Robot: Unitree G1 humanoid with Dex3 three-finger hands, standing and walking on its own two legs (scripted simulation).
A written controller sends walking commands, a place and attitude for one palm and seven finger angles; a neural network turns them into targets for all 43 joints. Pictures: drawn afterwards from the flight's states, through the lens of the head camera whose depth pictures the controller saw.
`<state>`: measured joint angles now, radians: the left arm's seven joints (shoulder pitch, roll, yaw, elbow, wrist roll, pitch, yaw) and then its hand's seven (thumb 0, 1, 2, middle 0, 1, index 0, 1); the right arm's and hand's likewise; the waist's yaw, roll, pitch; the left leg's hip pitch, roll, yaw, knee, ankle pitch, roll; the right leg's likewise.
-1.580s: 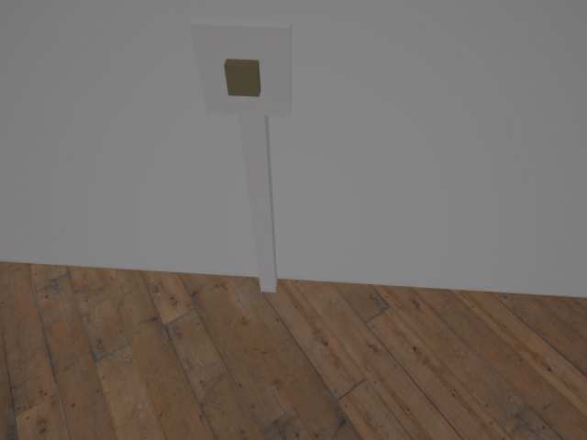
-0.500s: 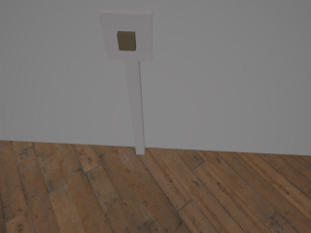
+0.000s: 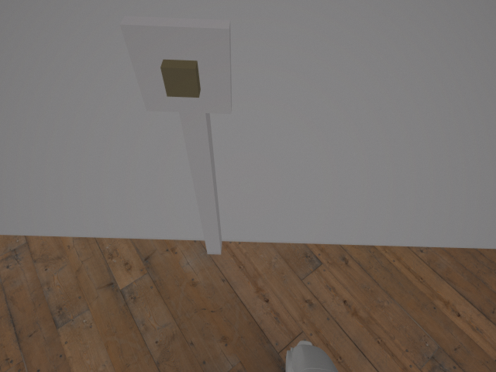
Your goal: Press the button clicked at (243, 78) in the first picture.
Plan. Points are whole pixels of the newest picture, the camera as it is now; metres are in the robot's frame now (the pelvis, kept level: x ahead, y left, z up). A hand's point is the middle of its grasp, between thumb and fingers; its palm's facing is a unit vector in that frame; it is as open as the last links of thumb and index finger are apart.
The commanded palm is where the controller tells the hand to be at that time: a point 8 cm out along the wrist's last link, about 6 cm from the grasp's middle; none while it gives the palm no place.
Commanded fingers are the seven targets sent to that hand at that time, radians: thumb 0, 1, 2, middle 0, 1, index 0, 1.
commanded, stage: take the last steps up to it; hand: left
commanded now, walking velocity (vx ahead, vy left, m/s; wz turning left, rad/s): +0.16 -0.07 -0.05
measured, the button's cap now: (182, 78) +0.58 +0.15 +0.13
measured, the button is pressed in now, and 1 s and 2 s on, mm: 0 0 0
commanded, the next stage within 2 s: come to a stop and stand still in 0.02 s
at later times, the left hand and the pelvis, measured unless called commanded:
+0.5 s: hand (179, 371) +0.14 +0.13 -0.17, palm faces +0.09 -0.96 -0.26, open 7.2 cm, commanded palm none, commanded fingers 0.00 0.90 0.90 -0.20 -0.30 -0.20 -0.30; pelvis +0.09 -0.06 +0.00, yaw +2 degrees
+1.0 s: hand out of the picture +0.07 +0.22 -0.18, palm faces +0.09 -0.97 -0.21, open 7.4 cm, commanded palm none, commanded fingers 0.00 0.90 0.90 -0.20 -0.30 -0.20 -0.30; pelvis +0.05 +0.02 +0.00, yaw +2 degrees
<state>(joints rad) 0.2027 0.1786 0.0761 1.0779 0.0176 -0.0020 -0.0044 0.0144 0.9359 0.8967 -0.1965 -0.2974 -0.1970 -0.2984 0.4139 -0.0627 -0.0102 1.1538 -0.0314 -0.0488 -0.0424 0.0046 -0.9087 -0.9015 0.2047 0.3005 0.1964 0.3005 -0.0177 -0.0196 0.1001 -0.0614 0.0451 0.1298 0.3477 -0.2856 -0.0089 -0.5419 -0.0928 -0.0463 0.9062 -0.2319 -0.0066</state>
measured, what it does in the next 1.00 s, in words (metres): steps on the spot: right foot, then left foot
